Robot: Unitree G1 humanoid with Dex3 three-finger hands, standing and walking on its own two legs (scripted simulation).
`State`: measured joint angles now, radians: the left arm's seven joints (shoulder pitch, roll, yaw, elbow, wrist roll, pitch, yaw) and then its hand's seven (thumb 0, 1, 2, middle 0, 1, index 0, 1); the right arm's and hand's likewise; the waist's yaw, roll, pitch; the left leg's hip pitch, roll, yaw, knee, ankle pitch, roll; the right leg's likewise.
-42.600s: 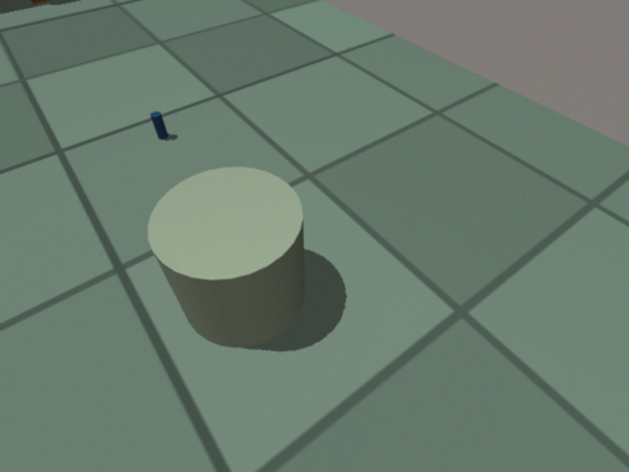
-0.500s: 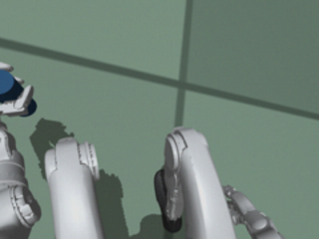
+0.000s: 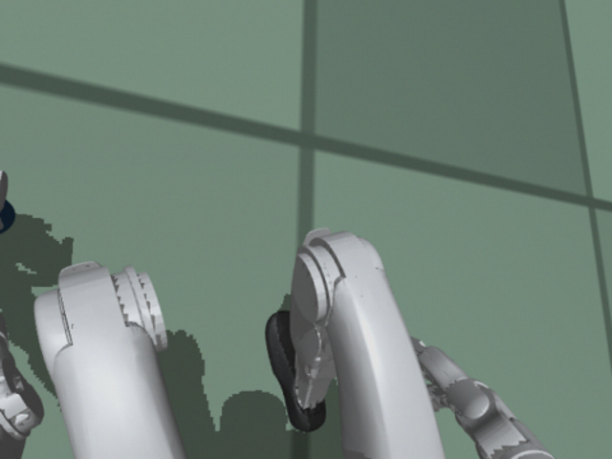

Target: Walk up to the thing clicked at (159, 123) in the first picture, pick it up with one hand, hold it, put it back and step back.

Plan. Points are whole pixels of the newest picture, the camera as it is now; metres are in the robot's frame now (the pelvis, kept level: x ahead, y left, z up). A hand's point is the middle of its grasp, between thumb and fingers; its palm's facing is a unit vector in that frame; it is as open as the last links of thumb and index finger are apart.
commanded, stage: lower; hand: left
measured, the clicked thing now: out of the picture +0.42 +0.31 -0.16
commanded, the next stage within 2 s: loosen in 1.02 s
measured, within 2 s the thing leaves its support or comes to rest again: rests again in 1.96 s
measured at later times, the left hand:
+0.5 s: hand out of the picture +0.43 +0.31 -0.17, palm faces +0.46 -0.89 -0.02, open 8.0 cm
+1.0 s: hand out of the picture +0.43 +0.31 -0.19, palm faces +0.46 -0.89 -0.01, open 8.0 cm
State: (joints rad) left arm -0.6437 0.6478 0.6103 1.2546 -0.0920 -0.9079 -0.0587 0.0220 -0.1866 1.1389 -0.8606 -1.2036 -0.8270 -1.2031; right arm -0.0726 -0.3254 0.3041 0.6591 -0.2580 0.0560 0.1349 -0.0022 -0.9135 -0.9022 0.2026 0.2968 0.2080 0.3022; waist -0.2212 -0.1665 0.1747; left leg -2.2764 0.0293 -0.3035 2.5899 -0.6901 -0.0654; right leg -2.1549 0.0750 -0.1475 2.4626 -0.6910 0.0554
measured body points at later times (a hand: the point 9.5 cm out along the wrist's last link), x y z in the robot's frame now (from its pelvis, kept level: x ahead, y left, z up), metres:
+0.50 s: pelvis -0.01 +0.01 -0.01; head +0.23 +0.16 +0.34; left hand +0.40 +0.36 -0.17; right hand +0.15 -0.25 -0.06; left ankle +0.08 +0.14 -0.25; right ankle +0.11 -0.12 -0.25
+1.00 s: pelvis -0.01 +0.02 -0.01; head +0.24 +0.19 +0.32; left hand +0.40 +0.36 -0.19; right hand +0.15 -0.24 -0.05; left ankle +0.08 +0.14 -0.25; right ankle +0.11 -0.12 -0.25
